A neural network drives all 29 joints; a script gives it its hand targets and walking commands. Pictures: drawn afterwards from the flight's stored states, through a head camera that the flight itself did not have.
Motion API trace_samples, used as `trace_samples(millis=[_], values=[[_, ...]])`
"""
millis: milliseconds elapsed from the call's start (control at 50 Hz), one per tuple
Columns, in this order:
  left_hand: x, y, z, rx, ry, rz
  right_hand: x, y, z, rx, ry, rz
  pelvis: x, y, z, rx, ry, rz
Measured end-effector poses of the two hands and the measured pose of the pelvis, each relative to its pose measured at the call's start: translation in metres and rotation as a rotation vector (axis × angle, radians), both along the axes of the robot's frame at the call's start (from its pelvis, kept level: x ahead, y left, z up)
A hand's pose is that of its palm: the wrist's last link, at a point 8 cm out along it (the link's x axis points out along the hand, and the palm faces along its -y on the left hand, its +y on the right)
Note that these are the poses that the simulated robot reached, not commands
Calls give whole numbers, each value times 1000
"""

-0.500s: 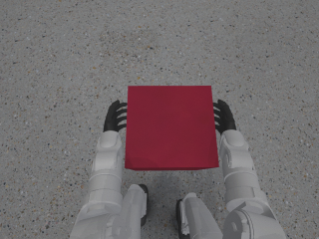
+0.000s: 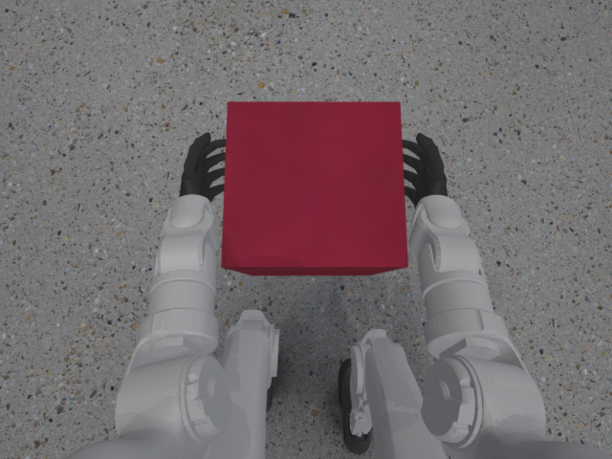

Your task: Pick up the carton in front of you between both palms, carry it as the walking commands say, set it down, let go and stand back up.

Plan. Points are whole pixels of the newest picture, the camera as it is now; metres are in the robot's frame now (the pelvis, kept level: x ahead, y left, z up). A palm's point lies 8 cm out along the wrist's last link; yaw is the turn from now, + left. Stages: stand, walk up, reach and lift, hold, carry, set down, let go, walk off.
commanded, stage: set down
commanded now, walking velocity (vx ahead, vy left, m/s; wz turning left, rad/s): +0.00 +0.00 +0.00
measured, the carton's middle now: (311, 205) +0.45 +0.04 -0.15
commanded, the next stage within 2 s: none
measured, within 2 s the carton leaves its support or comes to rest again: rests again in 1.74 s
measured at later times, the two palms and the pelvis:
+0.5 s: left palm (224, 205) +0.46 +0.19 -0.24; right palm (395, 203) +0.49 -0.11 -0.24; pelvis -0.03 +0.02 -0.12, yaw -1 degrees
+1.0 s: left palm (231, 198) +0.50 +0.20 -0.33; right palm (378, 209) +0.51 -0.10 -0.35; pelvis -0.03 +0.00 -0.19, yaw -1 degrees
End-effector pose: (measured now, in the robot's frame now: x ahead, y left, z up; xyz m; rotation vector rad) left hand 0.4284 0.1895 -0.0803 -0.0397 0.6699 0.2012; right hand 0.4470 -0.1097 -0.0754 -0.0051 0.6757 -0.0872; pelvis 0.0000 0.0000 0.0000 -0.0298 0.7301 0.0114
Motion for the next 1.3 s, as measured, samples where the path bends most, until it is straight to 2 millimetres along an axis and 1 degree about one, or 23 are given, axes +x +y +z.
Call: trace_samples(millis=[200,380,540,680,800,900,980,1080,1300], values=[[14,1,-73,-4,-1,3,15,1,-71,-11,-3,7,-10,10,-54,-8,67,-11],[26,3,-129,-3,10,3,29,3,-126,-24,7,19,-22,16,-97,-10,76,-14],[37,1,-177,8,28,-3,42,1,-173,-32,23,31,-30,16,-131,-5,75,-19],[46,1,-221,30,59,-13,52,1,-220,-35,44,45,-33,12,-158,3,57,-26],[64,11,-235,56,72,-18,59,10,-253,-26,51,69,-31,8,-177,15,45,-22],[73,13,-247,56,70,-24,62,11,-269,-17,48,70,-28,5,-187,18,43,-21],[74,10,-253,52,75,-32,60,8,-276,-12,54,65,-27,4,-193,18,40,-29],[73,9,-256,49,86,-39,57,6,-281,-9,64,67,-27,5,-197,19,35,-39],[68,11,-265,48,111,-59,52,6,-292,-14,85,91,-34,7,-201,23,2,-46]])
